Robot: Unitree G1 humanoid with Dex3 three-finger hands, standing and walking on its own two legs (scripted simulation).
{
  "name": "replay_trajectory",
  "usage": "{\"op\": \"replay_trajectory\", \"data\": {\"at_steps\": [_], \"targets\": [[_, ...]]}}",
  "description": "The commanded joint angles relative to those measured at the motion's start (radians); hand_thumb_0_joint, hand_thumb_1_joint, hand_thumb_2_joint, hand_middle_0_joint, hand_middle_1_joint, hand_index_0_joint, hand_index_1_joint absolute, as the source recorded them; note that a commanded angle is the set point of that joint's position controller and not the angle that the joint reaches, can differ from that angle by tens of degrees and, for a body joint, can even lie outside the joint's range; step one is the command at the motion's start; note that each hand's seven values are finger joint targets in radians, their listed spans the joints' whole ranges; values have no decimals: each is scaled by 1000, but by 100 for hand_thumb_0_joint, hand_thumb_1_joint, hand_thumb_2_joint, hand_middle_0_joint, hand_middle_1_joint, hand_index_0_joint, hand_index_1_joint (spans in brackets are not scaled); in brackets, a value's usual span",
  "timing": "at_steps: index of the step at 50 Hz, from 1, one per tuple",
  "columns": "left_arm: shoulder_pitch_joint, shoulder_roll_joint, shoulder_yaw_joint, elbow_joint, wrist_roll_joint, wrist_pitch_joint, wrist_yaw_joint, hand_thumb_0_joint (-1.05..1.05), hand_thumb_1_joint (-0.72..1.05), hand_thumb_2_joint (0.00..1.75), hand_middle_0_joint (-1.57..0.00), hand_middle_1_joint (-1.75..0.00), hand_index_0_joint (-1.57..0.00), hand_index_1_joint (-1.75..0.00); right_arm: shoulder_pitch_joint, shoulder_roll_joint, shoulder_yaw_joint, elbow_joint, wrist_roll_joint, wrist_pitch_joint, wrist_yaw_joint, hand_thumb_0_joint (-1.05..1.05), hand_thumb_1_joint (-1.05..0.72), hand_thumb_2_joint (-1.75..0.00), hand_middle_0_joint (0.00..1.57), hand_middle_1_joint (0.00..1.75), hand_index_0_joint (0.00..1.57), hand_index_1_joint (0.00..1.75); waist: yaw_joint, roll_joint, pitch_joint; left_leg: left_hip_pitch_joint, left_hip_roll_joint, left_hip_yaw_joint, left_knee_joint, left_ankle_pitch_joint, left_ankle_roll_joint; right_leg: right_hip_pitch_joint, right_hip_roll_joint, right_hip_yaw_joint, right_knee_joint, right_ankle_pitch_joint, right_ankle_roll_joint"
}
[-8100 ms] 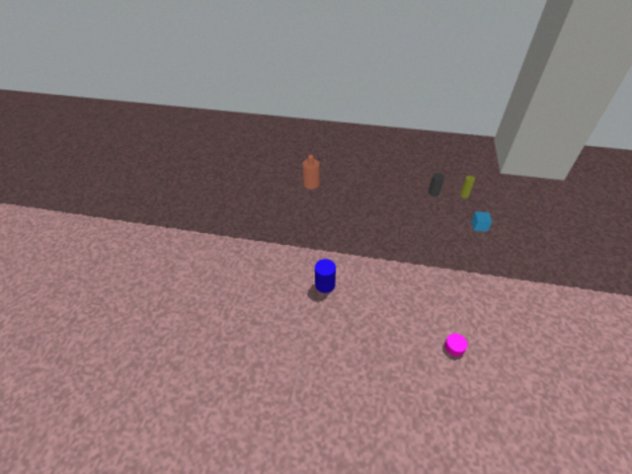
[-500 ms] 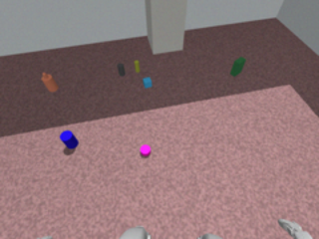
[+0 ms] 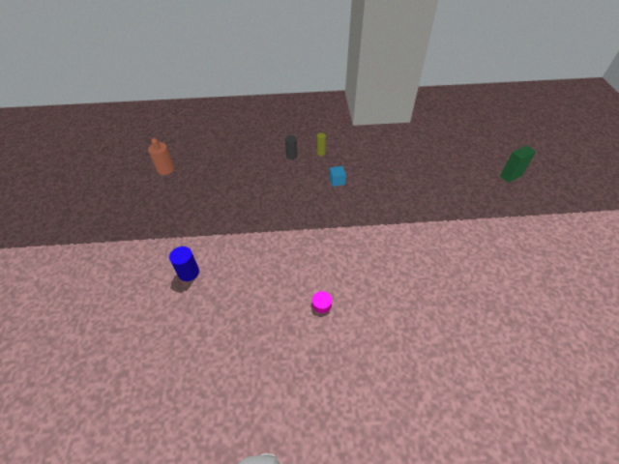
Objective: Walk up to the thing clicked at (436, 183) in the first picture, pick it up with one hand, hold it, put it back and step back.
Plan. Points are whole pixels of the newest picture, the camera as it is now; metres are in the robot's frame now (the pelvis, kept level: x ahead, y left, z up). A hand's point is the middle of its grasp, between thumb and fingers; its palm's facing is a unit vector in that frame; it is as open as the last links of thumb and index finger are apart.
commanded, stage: walk up
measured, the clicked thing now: (291, 147) +1.52 +0.17 -0.69
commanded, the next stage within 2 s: stand in 0.80 s
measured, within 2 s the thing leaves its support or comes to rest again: neither
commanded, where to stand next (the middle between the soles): +0.07 -0.01 m, yaw -1 degrees
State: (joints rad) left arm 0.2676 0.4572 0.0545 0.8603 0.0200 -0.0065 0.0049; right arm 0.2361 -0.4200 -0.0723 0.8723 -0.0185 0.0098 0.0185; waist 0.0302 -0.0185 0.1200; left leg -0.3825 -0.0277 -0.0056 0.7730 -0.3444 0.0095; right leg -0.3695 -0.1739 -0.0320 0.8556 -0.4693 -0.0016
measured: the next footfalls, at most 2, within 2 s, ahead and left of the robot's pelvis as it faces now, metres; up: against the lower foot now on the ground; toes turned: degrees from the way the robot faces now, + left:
right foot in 0.20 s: +0.05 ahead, -0.14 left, +0.00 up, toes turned -1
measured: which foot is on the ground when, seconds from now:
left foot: down 0.00-1.00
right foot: up 0.00-0.18, down 0.20-1.00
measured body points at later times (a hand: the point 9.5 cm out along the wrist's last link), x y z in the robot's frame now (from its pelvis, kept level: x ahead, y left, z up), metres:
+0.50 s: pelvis +0.01 -0.01 +0.03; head +0.03 +0.00 +0.48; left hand +0.09 +0.30 -0.11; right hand +0.12 -0.31 -0.09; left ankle +0.04 +0.12 -0.70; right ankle +0.01 -0.14 -0.70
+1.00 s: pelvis +0.02 -0.01 +0.04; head +0.03 +0.00 +0.49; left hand +0.10 +0.30 -0.09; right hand +0.11 -0.30 -0.09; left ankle +0.04 +0.12 -0.70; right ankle +0.01 -0.14 -0.70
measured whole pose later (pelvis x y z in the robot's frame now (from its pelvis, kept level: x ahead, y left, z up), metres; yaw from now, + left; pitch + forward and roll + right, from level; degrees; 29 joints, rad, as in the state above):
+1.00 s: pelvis +0.02 -0.01 +0.04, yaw +1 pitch -2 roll +0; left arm 0.06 0.37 0.01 1.16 0.00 -0.01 -0.02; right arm 0.07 -0.35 0.00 1.15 0.00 -0.02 0.01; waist 0.00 0.00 0.06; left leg -0.17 0.00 -0.05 0.37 -0.16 -0.01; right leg -0.11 -0.04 -0.04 0.34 -0.19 0.03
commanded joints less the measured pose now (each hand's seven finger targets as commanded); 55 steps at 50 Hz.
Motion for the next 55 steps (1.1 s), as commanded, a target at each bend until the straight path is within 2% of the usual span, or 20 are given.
{"op": "replay_trajectory", "data": {"at_steps": [1,2,3,5,7,8,10,11,12,13,14,16,17,20,22,26,36,41,49,55], "targets": [[-57,200,42,-50,-19,-4,18,0,90,90,-20,-30,-20,-30,-51,-291,-59,-73,0,-49,-34,0,-90,-90,20,30,20,30,-38,96,-64,34,306,-513,-389,-81,241,-140,77,108,149,-151,-25],[-17,177,40,-24,-27,-3,16,0,90,90,-20,-30,-20,-30,-78,-269,-42,-70,0,-53,-38,0,-90,-90,20,30,20,30,-16,116,-81,72,276,-449,-346,-11,218,-146,74,108,117,-98,-21],[6,181,40,1,-25,-6,15,0,90,90,-20,-30,-20,-30,-74,-268,-41,-64,3,-56,-39,0,-90,-90,20,30,20,30,-14,153,-93,65,263,-407,-329,39,194,-119,68,87,87,-47,-24],[18,171,42,36,-19,-5,8,0,90,90,-20,-30,-20,-30,-78,-261,-37,-40,2,-56,-36,0,-90,-90,20,30,20,30,-17,194,-114,22,254,-370,-328,85,184,-26,92,49,21,-38,-24],[6,159,40,48,-12,-1,4,0,90,90,-20,-30,-20,-30,-76,-258,-35,-31,-2,-52,-38,0,-90,-90,20,30,20,30,-23,202,-105,6,248,-356,-330,52,177,14,113,27,-47,-44,-29],[18,155,41,59,-12,-2,3,0,90,90,-20,-30,-20,-30,-88,-255,-31,-27,1,-51,-38,0,-90,-90,20,30,20,30,-11,196,-106,-17,238,-331,-317,37,167,62,121,19,-109,0,-33],[31,144,38,80,-5,-8,5,0,90,90,-20,-30,-20,-30,-117,-225,-15,-20,9,-44,-38,0,-90,-90,20,30,20,30,14,156,-108,-80,202,-272,-269,16,120,188,139,15,-285,113,-49],[9,178,41,75,3,-15,6,0,90,90,-20,-30,-20,-30,-117,-178,-1,-19,20,-44,-37,0,-90,-90,20,30,20,30,13,53,-122,-91,156,-225,-219,-1,71,189,63,137,-366,113,-73],[-67,208,39,59,5,-17,1,0,90,90,-20,-30,-20,-30,-120,-174,-1,-2,26,-41,-37,0,-90,-90,20,30,20,30,-20,-34,-88,-26,70,-151,-190,-107,35,74,11,234,-422,47,-113],[-125,202,32,43,2,-16,-5,0,90,90,-20,-30,-20,-30,-93,-168,0,24,22,-44,-39,0,-90,-90,20,30,20,30,-52,-47,-102,83,48,-120,-179,-105,22,3,-38,264,-432,61,-134],[-155,180,19,47,-7,-17,-7,0,90,90,-20,-30,-20,-30,-83,-174,-1,47,19,-50,-38,0,-90,-90,20,30,20,30,-66,-4,-109,137,63,-133,-227,-53,25,-13,-21,226,-415,108,-109],[-149,154,8,71,-13,-18,-7,0,90,90,-20,-30,-20,-30,-136,-187,4,61,15,-61,-34,0,-90,-90,20,30,20,30,-35,31,-109,112,116,-189,-278,39,56,45,49,125,-377,179,-61],[-136,154,8,84,-13,-21,-8,0,90,90,-20,-30,-20,-30,-138,-179,13,70,17,-64,-34,0,-90,-90,20,30,20,30,-27,0,-136,120,130,-185,-270,118,64,94,50,118,-378,231,-57],[-151,154,7,106,-16,-27,-7,0,90,90,-20,-30,-20,-30,-138,-173,23,100,26,-67,-35,0,-90,-90,20,30,20,30,-29,-12,-163,139,114,-133,-255,287,49,169,30,119,-403,368,-59],[-169,145,5,116,-21,-25,-5,0,90,90,-20,-30,-20,-30,-146,-173,24,119,25,-66,-36,0,-90,-90,20,30,20,30,-29,8,-188,168,114,-126,-270,344,41,196,28,104,-403,413,-57],[-198,134,-2,144,-23,-16,-6,0,90,90,-20,-30,-20,-30,-187,-167,28,146,24,-60,-36,0,-90,-90,20,30,20,30,-23,17,-163,169,120,-138,-320,288,36,192,31,95,-457,326,-48],[-262,116,-4,197,-23,-9,-13,0,90,90,-20,-30,-20,-30,-221,-163,38,200,18,-63,-34,0,-90,-90,20,30,20,30,-21,29,-180,197,138,-137,-425,348,17,282,37,69,-523,349,-26],[-245,109,-8,227,-15,-17,-9,0,90,90,-20,-30,-20,-30,-248,-159,33,206,11,-55,-27,0,-90,-90,20,30,20,30,-15,47,-148,204,147,-149,-467,262,7,273,45,81,-562,289,-9],[-257,119,-7,233,-15,-29,-4,0,90,90,-20,-30,-20,-30,-231,-148,30,216,13,-51,-22,0,-90,-90,20,30,20,30,-28,23,-179,242,148,-133,-469,361,2,301,35,87,-573,363,-10],[-242,117,-8,238,-12,-27,-2,0,90,90,-20,-30,-20,-30,-226,-148,30,222,14,-44,-22,0,-90,-90,20,30,20,30,-31,22,-159,232,146,-131,-485,298,4,295,38,83,-584,342,-5]]}}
